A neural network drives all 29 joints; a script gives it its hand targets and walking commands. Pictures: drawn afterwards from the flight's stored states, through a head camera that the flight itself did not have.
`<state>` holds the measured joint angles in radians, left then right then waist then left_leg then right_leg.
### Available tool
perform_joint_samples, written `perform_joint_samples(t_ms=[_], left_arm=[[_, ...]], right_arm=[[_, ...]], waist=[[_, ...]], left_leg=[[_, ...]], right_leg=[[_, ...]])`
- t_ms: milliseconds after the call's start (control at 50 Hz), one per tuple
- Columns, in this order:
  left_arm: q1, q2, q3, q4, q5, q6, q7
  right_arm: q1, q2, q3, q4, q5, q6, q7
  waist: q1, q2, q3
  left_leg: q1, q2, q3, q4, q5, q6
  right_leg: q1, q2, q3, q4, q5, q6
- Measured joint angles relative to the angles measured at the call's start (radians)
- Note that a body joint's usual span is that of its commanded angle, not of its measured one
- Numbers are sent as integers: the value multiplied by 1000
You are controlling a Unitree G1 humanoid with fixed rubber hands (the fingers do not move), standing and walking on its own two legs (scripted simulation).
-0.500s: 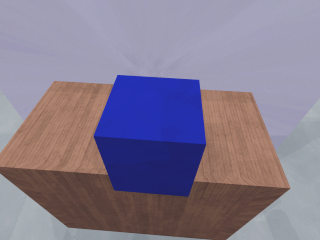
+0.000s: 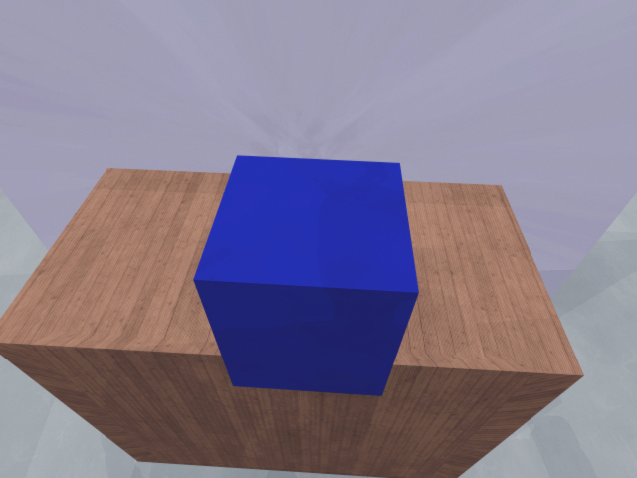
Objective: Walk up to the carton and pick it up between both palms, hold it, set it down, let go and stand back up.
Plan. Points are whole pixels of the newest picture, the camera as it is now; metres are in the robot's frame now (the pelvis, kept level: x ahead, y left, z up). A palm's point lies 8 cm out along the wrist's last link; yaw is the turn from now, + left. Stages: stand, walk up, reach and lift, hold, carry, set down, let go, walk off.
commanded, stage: stand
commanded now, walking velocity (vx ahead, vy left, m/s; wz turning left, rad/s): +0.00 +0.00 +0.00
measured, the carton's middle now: (312, 280) +0.36 +0.02 +0.06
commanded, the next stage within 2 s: reach and lift in 0.08 s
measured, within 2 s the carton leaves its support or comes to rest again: neither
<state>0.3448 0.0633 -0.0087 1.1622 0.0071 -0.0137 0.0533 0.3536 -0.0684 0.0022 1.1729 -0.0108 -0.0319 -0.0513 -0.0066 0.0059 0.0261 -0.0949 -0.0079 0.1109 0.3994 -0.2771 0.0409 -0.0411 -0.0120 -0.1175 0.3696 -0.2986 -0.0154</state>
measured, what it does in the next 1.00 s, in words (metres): shifts its weight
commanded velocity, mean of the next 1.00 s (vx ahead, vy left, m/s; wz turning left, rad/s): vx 0.00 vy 0.00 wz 0.00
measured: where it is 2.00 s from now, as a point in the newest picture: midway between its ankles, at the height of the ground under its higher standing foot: outside the picture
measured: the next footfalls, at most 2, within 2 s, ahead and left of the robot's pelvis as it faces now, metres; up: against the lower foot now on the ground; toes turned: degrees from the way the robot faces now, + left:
none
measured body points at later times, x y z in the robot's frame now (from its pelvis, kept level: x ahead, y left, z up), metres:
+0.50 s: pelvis -0.04 +0.00 -0.01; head +0.02 +0.00 +0.44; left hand +0.12 +0.15 -0.15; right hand +0.13 -0.15 -0.14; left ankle -0.04 +0.09 -0.74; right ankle -0.06 -0.12 -0.74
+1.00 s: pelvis -0.10 -0.01 +0.00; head -0.09 +0.00 +0.45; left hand +0.10 +0.20 -0.10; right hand +0.10 -0.16 -0.09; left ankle -0.04 +0.09 -0.74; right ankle -0.06 -0.12 -0.74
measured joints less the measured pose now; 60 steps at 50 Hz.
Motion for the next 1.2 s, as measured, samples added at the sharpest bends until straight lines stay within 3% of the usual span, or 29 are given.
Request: perform_joint_samples(t_ms=[100, 160, 220, 260, 320, 360, 420, 480, 580, 640, 700, 800, 860, 940, 1060, 1200], left_arm=[[10, -3, -5, 7, 0, -2, 2], [-101, 45, 52, -65, -8, 211, -9], [-327, 143, 71, -159, -47, 411, 19], [-465, 196, 45, -255, -115, 487, 34], [-623, 224, -13, -333, -218, 521, 29], [-669, 197, -50, -340, -262, 526, 7], [-603, 105, -85, -381, -256, 528, -28], [-409, 4, -72, -468, -161, 519, -39], [-145, -10, -20, -553, -26, 482, -23], [-167, 60, 11, -568, -11, 448, -29], [-278, 137, 13, -569, -47, 450, -43], [-440, 205, -2, -578, -130, 446, -80], [-471, 193, -13, -564, -138, 432, -104], [-404, 144, -25, -553, -106, 411, -110], [-209, 93, -19, -622, -56, 364, -77], [-62, 98, -19, -737, -83, 253, -37]], right_arm=[[-2, 0, 0, -3, -1, 1, 1], [-121, -46, -75, -83, 5, 219, -2], [-347, -141, -83, -182, 45, 402, -3], [-480, -194, -57, -259, 119, 473, -3], [-642, -208, -14, -302, 215, 520, -2], [-694, -165, 15, -296, 249, 529, 9], [-631, -71, 63, -332, 243, 537, 38], [-427, 16, 70, -459, 139, 535, 42], [-176, 48, 23, -582, 21, 504, -10], [-182, 8, -2, -604, 25, 476, -34], [-261, -40, -18, -607, 63, 483, -48], [-387, -66, -12, -663, 116, 495, -76], [-421, -38, 18, -682, 128, 492, -87], [-370, 17, 48, -677, 103, 480, -73], [-206, 39, 32, -701, 53, 453, -54], [-96, -20, 3, -788, 54, 334, -66]], waist=[[8, -1, -1], [12, -1, -11], [15, -2, 31], [21, 0, 19], [26, -5, -51], [21, -10, -106], [7, -11, -158], [-4, -12, -183], [-16, -15, -153], [-5, -27, -84], [3, -21, -28], [-8, -11, -19], [-16, -10, -52], [-20, -10, -91], [-1, -10, -53], [3, 4, 2]], left_leg=[[-2, -1, 1, -1, 2, 3], [-190, 10, 6, 143, -36, 6], [-398, 18, 11, 299, -62, 12], [-543, 23, 12, 378, -67, 26], [-698, 28, 14, 430, -66, 21], [-732, 27, 15, 410, -50, 20], [-667, 13, -6, 305, -8, 13], [-509, -7, -42, 137, 58, 3], [-269, -11, -83, -60, 145, -20], [-264, -12, -83, -21, 129, -13], [-330, -8, -86, 49, 133, -13], [-430, -8, -83, 124, 139, -10], [-428, -7, -76, 111, 152, -10], [-344, -9, -73, 34, 174, -7], [-195, -16, -74, -38, 180, -2], [-185, -22, -76, -3, 152, 5]], right_leg=[[-3, -1, 0, 0, 2, 2], [-200, -6, 9, 160, -42, -5], [-416, -16, 13, 330, -68, -11], [-562, -20, 12, 417, -89, -13], [-720, -22, 14, 474, -87, -16], [-758, -20, 19, 459, -74, -17], [-692, 4, 65, 356, -33, -7], [-531, 23, 111, 200, 61, 9], [-275, 37, 122, -13, 115, 5], [-264, 36, 120, 18, 83, -7], [-337, 39, 114, 104, 84, -9], [-447, 37, 113, 200, 79, -6], [-449, 38, 120, 188, 92, -1], [-363, 37, 125, 106, 120, 2], [-209, 31, 126, 24, 131, 5], [-196, 25, 124, 56, 103, 7]])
